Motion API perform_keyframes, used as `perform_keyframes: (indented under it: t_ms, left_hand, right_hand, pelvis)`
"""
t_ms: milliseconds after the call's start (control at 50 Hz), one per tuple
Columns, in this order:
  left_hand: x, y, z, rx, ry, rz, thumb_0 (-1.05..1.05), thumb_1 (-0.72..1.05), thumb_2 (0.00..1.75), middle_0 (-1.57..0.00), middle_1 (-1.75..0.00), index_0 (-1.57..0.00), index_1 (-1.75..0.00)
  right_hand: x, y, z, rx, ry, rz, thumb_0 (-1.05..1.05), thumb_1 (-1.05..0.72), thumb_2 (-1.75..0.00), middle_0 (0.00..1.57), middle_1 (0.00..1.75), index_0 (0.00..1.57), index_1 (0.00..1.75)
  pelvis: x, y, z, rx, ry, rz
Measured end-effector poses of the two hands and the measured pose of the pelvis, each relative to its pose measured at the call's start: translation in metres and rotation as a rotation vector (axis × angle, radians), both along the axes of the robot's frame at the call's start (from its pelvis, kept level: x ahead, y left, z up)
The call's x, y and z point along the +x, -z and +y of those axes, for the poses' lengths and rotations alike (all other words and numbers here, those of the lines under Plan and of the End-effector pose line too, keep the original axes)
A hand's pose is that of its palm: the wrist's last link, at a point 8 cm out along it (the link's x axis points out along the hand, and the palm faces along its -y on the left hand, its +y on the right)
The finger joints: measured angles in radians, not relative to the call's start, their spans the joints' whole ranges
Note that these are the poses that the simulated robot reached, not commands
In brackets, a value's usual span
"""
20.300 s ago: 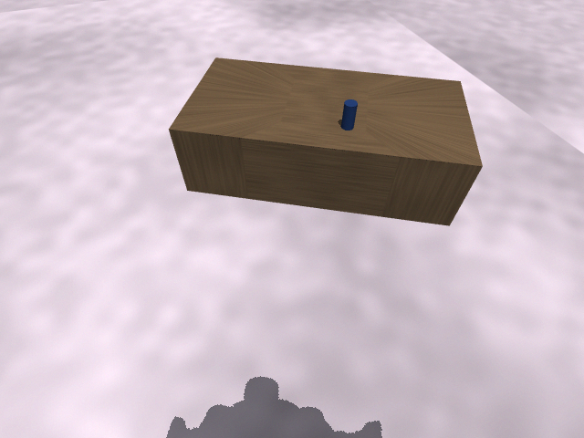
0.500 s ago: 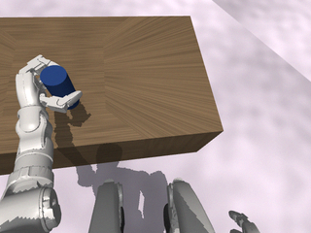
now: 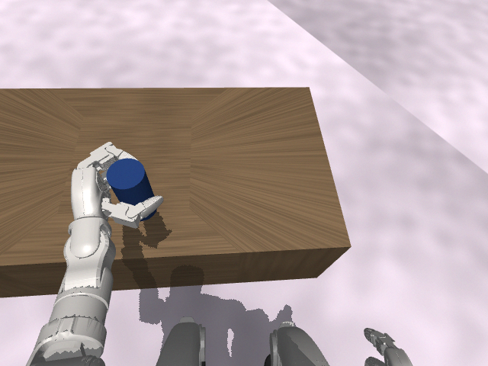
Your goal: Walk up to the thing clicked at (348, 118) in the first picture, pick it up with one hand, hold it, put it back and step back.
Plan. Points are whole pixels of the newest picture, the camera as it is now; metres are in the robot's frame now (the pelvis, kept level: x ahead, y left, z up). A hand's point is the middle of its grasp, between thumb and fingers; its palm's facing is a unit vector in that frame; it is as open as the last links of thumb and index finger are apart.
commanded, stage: lift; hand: left
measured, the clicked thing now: (134, 192) +0.38 +0.18 +0.03
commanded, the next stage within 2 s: hold in 0.72 s
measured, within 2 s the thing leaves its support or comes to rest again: neither
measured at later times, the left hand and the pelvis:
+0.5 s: hand (135, 174) +0.39 +0.16 +0.07, palm faces +0.19 -0.98 -0.04, open 9.0 cm; pelvis +0.02 -0.01 +0.03, yaw +0 degrees
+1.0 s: hand (132, 172) +0.38 +0.16 +0.09, palm faces +0.19 -0.98 -0.04, open 9.0 cm; pelvis +0.03 -0.01 +0.05, yaw +0 degrees
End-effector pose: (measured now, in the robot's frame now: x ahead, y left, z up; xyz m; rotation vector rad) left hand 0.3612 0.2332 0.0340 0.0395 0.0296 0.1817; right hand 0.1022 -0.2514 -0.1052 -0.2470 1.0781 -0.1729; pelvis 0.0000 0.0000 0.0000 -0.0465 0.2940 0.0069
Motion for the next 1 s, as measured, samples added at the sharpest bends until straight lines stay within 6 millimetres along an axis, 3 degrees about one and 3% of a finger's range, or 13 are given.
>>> perform_keyframes:
  t_ms: [220, 700, 1000]
  left_hand:
    - [-0.002, -0.025, -0.011, -0.002, 0.003, -0.017, -0.04, -0.46, 1.03, -0.91, -1.29, -0.94, -1.29]
    - [-0.007, -0.049, -0.022, -0.005, -0.005, -0.013, -0.04, -0.45, 1.03, -0.89, -1.30, -0.92, -1.31]
    - [-0.014, -0.058, -0.020, -0.003, -0.008, -0.019, -0.04, -0.46, 1.04, -0.89, -1.31, -0.92, -1.31]
  right_hand:
    - [0.014, -0.014, 0.006, 0.033, -0.008, -0.018, 0.00, -0.91, -0.89, 0.20, 0.30, 0.20, 0.30]
    - [0.042, -0.039, -0.002, 0.034, -0.013, -0.060, 0.01, -0.91, -0.89, 0.20, 0.30, 0.20, 0.30]
    - [0.044, -0.048, 0.002, 0.038, -0.015, -0.074, 0.01, -0.91, -0.89, 0.20, 0.30, 0.20, 0.30]
  pelvis:
    - [0.012, -0.017, -0.003, 0.011, 0.000, -0.042]
    - [0.031, -0.039, -0.009, 0.023, -0.001, -0.101]
    - [0.030, -0.046, -0.006, 0.025, 0.000, -0.135]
